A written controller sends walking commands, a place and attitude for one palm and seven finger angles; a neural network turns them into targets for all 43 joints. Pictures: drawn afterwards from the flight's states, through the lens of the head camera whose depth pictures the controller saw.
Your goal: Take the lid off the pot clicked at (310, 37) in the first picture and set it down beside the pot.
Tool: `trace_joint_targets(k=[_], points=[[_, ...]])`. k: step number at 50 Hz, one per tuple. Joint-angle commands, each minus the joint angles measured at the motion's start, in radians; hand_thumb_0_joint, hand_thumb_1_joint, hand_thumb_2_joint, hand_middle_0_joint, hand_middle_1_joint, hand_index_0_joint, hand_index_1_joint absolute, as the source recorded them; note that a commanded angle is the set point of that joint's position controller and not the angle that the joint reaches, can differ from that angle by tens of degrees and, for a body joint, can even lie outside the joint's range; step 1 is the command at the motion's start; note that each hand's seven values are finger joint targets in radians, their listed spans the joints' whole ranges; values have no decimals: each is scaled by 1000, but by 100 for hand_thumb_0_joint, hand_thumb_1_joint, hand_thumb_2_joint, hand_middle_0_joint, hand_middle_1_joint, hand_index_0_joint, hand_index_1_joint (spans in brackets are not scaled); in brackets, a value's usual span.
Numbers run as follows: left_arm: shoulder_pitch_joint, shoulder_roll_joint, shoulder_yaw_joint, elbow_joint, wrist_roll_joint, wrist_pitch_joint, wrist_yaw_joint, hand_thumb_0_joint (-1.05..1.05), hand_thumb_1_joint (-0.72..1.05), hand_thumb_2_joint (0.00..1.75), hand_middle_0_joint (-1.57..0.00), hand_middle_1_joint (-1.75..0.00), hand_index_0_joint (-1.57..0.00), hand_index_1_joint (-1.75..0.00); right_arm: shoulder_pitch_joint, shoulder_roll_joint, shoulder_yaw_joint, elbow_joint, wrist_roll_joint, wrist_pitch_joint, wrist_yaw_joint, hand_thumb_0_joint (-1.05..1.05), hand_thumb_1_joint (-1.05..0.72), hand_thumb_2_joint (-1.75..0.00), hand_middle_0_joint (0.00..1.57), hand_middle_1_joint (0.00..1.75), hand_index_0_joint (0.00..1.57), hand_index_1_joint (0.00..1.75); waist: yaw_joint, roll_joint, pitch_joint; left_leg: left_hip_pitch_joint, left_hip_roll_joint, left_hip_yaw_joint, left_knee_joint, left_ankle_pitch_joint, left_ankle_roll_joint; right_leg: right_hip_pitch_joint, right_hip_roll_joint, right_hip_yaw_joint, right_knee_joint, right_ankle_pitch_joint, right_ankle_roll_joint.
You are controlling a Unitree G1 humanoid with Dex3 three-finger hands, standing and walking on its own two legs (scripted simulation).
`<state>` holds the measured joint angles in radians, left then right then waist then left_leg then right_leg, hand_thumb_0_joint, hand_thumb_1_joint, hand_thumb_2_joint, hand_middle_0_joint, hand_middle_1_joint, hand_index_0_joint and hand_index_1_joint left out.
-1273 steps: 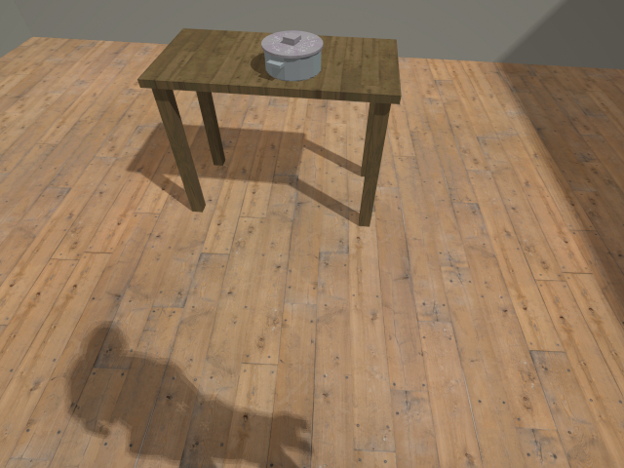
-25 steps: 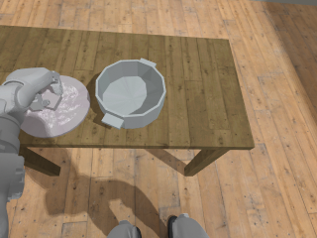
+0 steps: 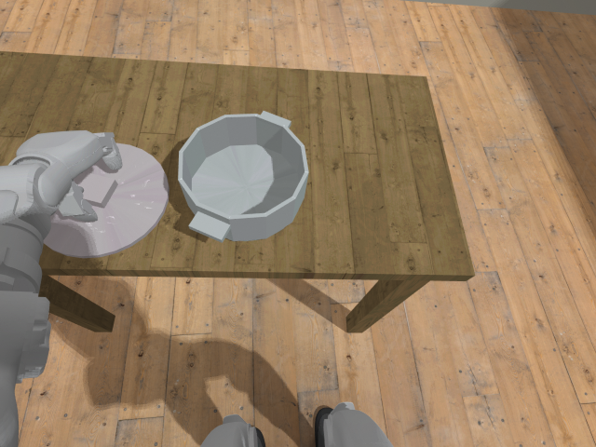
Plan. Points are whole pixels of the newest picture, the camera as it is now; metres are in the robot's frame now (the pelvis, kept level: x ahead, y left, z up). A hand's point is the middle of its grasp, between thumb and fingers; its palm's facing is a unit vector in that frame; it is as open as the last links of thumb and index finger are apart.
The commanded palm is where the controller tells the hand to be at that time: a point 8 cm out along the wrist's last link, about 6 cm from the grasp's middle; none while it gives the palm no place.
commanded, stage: open the fingers wide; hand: left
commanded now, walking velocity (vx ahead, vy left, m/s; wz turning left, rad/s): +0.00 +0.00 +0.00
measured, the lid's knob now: (96, 190) +0.50 +0.28 -0.05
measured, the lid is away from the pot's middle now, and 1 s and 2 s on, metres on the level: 0.23 0.23 0.23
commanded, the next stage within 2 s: raise the empty hand in 0.22 s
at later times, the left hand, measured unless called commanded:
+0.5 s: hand (75, 181) +0.48 +0.28 +0.01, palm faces -0.48 -0.06 -0.88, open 10.9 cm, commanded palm +0.50 +0.27 +0.07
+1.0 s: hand (53, 155) +0.48 +0.28 +0.06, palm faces -0.46 -0.06 -0.88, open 10.9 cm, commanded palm +0.50 +0.27 +0.12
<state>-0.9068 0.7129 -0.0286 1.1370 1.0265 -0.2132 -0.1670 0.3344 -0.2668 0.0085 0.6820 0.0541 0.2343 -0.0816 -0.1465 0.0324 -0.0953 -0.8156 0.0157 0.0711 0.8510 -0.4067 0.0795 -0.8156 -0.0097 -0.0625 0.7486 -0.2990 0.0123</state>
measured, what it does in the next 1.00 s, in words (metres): stands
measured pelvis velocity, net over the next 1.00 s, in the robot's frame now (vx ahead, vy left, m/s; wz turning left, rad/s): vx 0.02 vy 0.00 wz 0.01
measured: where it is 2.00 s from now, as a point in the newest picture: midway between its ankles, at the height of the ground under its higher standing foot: outside the picture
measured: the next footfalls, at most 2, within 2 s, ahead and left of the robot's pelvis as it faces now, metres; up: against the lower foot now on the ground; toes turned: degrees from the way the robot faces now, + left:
none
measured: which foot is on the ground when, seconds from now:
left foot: down 0.00-1.00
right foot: down 0.00-1.00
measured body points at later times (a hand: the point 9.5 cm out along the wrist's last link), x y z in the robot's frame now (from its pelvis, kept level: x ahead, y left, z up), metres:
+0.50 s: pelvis +0.00 +0.00 +0.00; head +0.14 +0.02 +0.43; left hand +0.50 +0.28 +0.06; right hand -0.01 -0.28 -0.12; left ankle -0.01 +0.06 -0.70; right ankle +0.02 -0.14 -0.70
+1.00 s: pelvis +0.02 +0.00 +0.02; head +0.12 +0.01 +0.46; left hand +0.50 +0.28 +0.11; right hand +0.02 -0.27 -0.11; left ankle -0.01 +0.06 -0.70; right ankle +0.02 -0.14 -0.70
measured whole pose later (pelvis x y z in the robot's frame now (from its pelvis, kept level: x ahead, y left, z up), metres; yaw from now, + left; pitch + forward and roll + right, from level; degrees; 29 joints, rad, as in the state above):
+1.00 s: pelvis +0.02 +0.00 +0.02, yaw +0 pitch +18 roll -3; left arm -0.93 0.72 -0.05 1.10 0.99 -0.19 -0.26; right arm 0.33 -0.27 0.00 0.69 0.07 0.22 -0.08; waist -0.12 0.04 -0.09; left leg -0.65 0.00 0.07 0.71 -0.37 0.08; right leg -0.66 -0.01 -0.05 0.62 -0.27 0.02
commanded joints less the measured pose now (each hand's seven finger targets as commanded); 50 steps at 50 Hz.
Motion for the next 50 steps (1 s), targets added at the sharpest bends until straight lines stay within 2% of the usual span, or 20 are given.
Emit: trace_joint_targets(k=[1, 3, 5, 8, 12, 15, 18, 20, 22, 25, 27, 30, 34, 38, 40, 42, 44, 46, 48, 50], points=[[-430, 318, 67, -169, -4, 3, 30, 0, 10, 41, -28, -99, -28, -99, 166, -199, -56, -36, 1, -13, -18, 0, -90, -90, 20, 30, 20, 30, -2, 96, -451, 361, -18, -88, -76, 407, -13, 142, 65, -6, -56, 187, -65], [-440, 342, 91, -219, 1, -11, 24, 0, 10, 41, -28, -99, -28, -99, 173, -194, -60, -35, -2, -18, -22, 0, -90, -90, 20, 30, 20, 30, 2, 148, -509, 434, -14, -94, -64, 492, -18, 140, 64, -6, -51, 219, -66], [-390, 347, 98, -158, -8, -13, 18, 0, 10, 41, -28, -99, -28, -99, 171, -193, -54, -37, 1, -22, -28, 0, -90, -90, 20, 30, 20, 30, 0, 95, -478, 391, -17, -90, -55, 492, -15, 152, 65, -7, -48, 231, -62], [-382, 330, 82, -142, -15, -14, 8, 0, 10, 40, -28, -99, -28, -99, 173, -195, -54, -35, 3, -23, -28, 0, -90, -90, 20, 30, 20, 30, -3, 110, -450, 387, -17, -86, -57, 490, -15, 134, 65, -7, -51, 226, -62], [-431, 311, 68, -205, -11, -26, -2, 0, 11, 39, -28, -100, -28, -100, 180, -194, -62, -26, -1, -21, -29, 0, -90, -90, 20, 30, 20, 30, -6, 164, -495, 453, -11, -96, -55, 538, -19, 98, 65, -10, -53, 217, -65], [-413, 323, 78, -155, -19, -24, -3, 0, 12, 37, -27, -100, -27, -100, 181, -198, -59, -19, 0, -18, -31, 0, -90, -90, 20, 30, 20, 30, -16, 113, -455, 409, -11, -90, -44, 498, -14, 90, 68, -10, -51, 204, -61], [-474, 312, 63, -236, -10, -28, 0, 0, 12, 37, -27, -101, -27, -101, 184, -195, -64, -16, -3, -16, -31, 0, -90, -90, 20, 30, 20, 30, -13, 182, -518, 479, -6, -100, -50, 547, -24, 79, 66, -12, -50, 209, -64], [-443, 347, 97, -198, -10, -20, 6, 0, 12, 37, -27, -101, -27, -101, 185, -193, -60, -20, 0, -18, -31, 0, -90, -90, 20, 30, 20, 30, -7, 146, -505, 466, -7, -102, -49, 559, -24, 101, 69, -13, -51, 220, -63], [-479, 364, 111, -256, -10, -18, 10, 0, 12, 37, -27, -101, -27, -101, 180, -193, -62, -22, -2, -15, -33, 0, -90, -90, 20, 30, 20, 30, 4, 182, -552, 508, -5, -106, -61, 609, -29, 118, 64, -12, -55, 246, -65], [-437, 341, 95, -190, -17, 5, 7, 0, 12, 37, -27, -101, -27, -101, 178, -194, -60, -20, 3, -16, -23, 0, -90, -90, 20, 30, 20, 30, 5, 136, -491, 476, -5, -102, -71, 580, -29, 126, 66, -17, -67, 237, -62], [-449, 326, 86, -218, -14, 8, 0, 0, 12, 37, -27, -101, -27, -101, 177, -189, -62, -26, 3, -14, -21, 0, -90, -90, 20, 30, 20, 30, 12, 162, -525, 517, -6, -107, -82, 638, -35, 141, 64, -17, -73, 262, -64], [-437, 257, 38, -187, -27, 20, -16, 0, 12, 37, -27, -101, -27, -101, 171, -189, -67, -16, 5, -10, -10, 0, -90, -90, 20, 30, 20, 30, 1, 128, -473, 533, 2, -110, -91, 626, -38, 114, 67, -24, -92, 234, -62], [-476, 340, 89, -228, -25, 12, -26, 0, 12, 37, -27, -101, -27, -101, 172, -190, -64, -24, 6, -10, -17, 0, -90, -90, 20, 30, 20, 30, 11, 104, -494, 525, -6, -106, -118, 590, -25, 188, 61, -12, -108, 254, -61], [-440, 283, 52, -185, -33, 13, -30, 0, 12, 37, -27, -101, -27, -101, 159, -184, -62, -25, 8, -19, -18, 0, -90, -90, 20, 30, 20, 30, 9, 111, -442, 529, -5, -99, -135, 607, -29, 189, 60, -15, -123, 268, -62], [-442, 300, 55, -168, -39, 20, -34, 0, 12, 37, -27, -101, -27, -101, 154, -190, -59, -26, 12, -20, -16, 0, -90, -90, 20, 30, 20, 30, 11, 80, -413, 495, -8, -89, -148, 538, -18, 212, 57, -8, -136, 257, -60], [-492, 339, 86, -282, -32, 9, -39, 0, 12, 37, -27, -101, -27, -101, 149, -186, -65, -37, 8, -20, -20, 0, -90, -90, 20, 30, 20, 30, 32, 145, -510, 573, -9, -99, -161, 636, -28, 259, 51, -3, -139, 308, -67], [-459, 280, 54, -260, -38, 9, -46, 0, 12, 37, -27, -101, -27, -101, 149, -176, -69, -30, 7, -24, -15, 0, -90, -90, 20, 30, 20, 30, 24, 158, -486, 630, 0, -108, -155, 709, -40, 222, 57, -14, -150, 305, -63], [-428, 298, 64, -200, -52, 16, -52, 0, 12, 37, -27, -101, -27, -101, 146, -185, -63, -27, 12, -21, -14, 0, -90, -90, 20, 30, 20, 30, 22, 74, -425, 558, -5, -95, -170, 618, -24, 251, 54, -10, -162, 294, -59], [-482, 260, 25, -229, -58, 20, -60, 0, 12, 37, -27, -101, -27, -101, 135, -189, -65, -22, 14, -24, -13, 0, -90, -90, 20, 30, 20, 30, 15, 81, -415, 563, -3, -93, -187, 589, -20, 255, 50, -7, -173, 293, -61], [-491, 295, 53, -268, -52, 14, -63, 0, 12, 37, -27, -101, -27, -101, 135, -185, -67, -24, 14, -27, -14, 0, -90, -90, 20, 30, 20, 30, 27, 126, -444, 609, -5, -101, -193, 642, -28, 269, 49, -7, -178, 305, -65]])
